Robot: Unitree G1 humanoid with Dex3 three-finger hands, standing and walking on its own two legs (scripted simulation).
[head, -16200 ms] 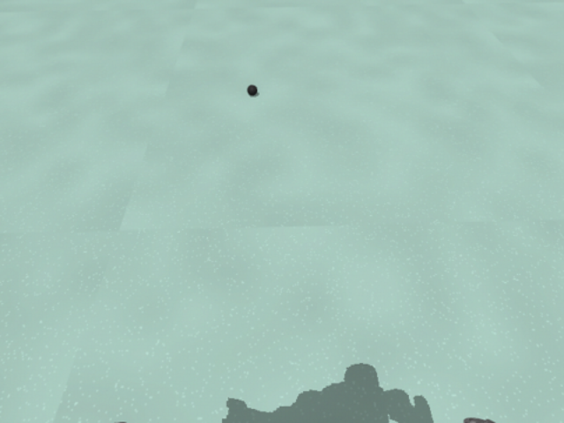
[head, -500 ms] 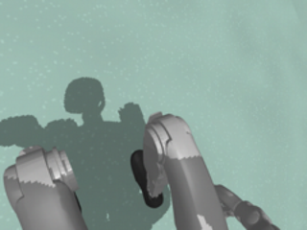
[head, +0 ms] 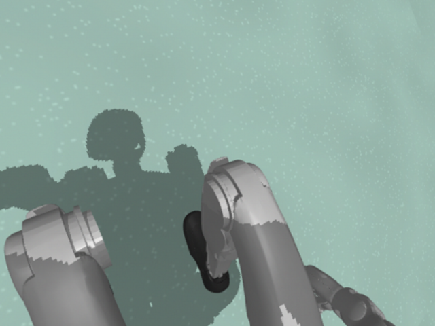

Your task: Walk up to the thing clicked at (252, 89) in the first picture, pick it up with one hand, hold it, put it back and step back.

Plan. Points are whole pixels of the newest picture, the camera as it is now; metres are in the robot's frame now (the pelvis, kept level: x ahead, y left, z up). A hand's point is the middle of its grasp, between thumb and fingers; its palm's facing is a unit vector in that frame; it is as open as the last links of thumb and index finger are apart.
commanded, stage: close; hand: left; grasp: from above
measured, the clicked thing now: out of the picture +0.40 +0.36 -0.26
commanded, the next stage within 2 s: settle in 1.44 s
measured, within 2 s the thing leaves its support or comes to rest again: leaves its support in 1.84 s
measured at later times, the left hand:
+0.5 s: hand out of the picture +0.39 +0.36 -0.25, palm faces -0.46 -0.20 -0.87, open 11.6 cm
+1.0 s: hand out of the picture +0.39 +0.35 -0.24, palm faces -0.42 -0.17 -0.89, open 8.5 cm
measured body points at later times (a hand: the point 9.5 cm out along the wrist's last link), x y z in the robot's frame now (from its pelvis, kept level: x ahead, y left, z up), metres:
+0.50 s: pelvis +0.00 +0.00 +0.00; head +0.26 +0.14 +0.34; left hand +0.41 +0.37 -0.20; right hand +0.08 -0.26 -0.06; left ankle +0.06 +0.13 -0.26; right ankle +0.11 -0.12 -0.26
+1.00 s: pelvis +0.00 +0.00 +0.00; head +0.25 +0.14 +0.34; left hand +0.41 +0.36 -0.19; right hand +0.09 -0.26 -0.05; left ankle +0.06 +0.13 -0.26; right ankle +0.11 -0.12 -0.26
